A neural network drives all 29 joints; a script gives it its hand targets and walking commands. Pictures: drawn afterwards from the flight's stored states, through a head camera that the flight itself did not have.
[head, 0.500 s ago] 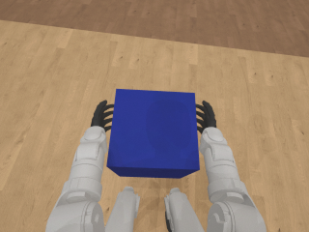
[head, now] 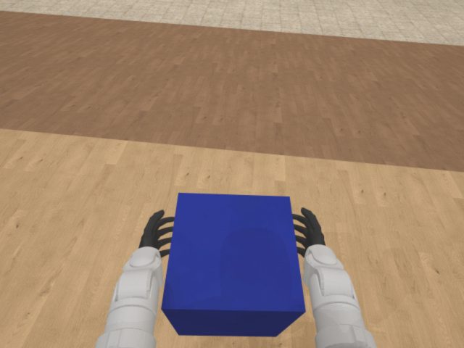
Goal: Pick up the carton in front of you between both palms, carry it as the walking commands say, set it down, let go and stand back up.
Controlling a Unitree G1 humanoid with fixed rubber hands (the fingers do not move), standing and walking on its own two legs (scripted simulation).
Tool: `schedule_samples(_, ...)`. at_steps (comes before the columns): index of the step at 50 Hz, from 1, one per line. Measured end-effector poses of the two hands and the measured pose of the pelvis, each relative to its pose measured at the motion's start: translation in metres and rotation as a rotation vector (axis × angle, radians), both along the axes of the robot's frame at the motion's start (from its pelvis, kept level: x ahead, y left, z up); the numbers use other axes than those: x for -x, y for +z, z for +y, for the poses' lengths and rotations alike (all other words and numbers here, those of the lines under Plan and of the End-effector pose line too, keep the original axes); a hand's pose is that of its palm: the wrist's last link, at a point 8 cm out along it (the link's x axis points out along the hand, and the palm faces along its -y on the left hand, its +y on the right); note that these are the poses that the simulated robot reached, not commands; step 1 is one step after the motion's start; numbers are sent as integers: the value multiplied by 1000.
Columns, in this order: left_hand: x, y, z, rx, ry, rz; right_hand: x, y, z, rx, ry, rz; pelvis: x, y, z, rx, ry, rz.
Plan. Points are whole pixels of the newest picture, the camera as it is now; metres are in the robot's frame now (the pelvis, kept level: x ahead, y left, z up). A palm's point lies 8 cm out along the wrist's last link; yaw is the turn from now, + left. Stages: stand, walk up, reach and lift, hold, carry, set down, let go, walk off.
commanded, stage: reach and lift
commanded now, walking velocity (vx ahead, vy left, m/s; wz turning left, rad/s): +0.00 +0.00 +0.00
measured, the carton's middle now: (230, 270) +0.29 +0.00 -0.08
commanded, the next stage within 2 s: hold in 1.18 s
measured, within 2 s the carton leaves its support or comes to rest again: neither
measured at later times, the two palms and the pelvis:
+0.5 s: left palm (144, 247) +0.28 +0.15 +0.04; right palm (324, 243) +0.29 -0.15 +0.05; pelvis -0.02 +0.00 +0.02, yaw +0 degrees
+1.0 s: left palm (143, 239) +0.29 +0.15 +0.05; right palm (325, 236) +0.29 -0.15 +0.06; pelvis +0.00 +0.00 +0.02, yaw +0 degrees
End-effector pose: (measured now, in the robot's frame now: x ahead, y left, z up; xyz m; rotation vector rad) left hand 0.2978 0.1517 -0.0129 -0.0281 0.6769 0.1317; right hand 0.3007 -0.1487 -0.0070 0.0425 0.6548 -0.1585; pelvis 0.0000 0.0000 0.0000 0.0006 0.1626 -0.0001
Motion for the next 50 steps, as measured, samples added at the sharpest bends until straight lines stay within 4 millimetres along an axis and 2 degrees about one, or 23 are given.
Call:
schedule_samples(7, 9, 39, -3, -20, -5, -16, 7, 38, -3, 20, 23, -16, -4, 15, -1, 0, -3, -126)
schedule_samples(11, 13, 50, -4, -34, -19, -3, 12, 49, -4, 33, 32, -3, 0, 18, -1, -1, -3, -180)
schedule_samples(19, 20, 50, -4, -32, -17, 25, 18, 49, -4, 34, 35, 25, 13, 17, -2, -1, -3, -219)
schedule_samples(26, 17, 54, -2, -30, -15, 10, 15, 53, -3, 32, 32, 11, 17, 17, -2, 0, -2, -223)
schedule_samples(50, 10, 65, -2, -54, -32, 12, 9, 64, -3, 56, 48, 12, -2, 23, 0, -1, -4, -238)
